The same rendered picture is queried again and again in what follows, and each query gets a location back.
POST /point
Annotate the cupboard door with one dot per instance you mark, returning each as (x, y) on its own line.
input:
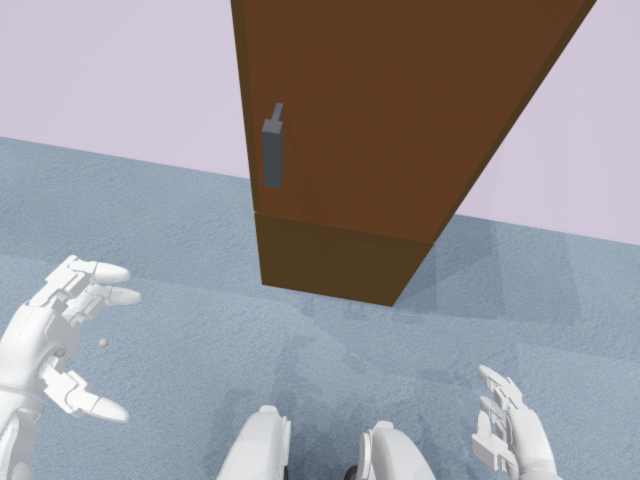
(389, 106)

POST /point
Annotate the right robot thigh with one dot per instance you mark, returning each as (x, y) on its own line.
(388, 454)

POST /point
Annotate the robot thigh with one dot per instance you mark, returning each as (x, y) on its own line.
(261, 447)
(388, 454)

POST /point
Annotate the handle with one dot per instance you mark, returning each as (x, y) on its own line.
(272, 142)

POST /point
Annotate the robot left hand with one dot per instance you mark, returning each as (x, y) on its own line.
(37, 330)

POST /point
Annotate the left robot forearm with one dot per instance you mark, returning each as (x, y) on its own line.
(19, 412)

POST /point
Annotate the left robot thigh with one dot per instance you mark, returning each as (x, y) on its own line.
(261, 447)

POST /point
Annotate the robot right hand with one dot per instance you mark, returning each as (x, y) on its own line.
(518, 428)

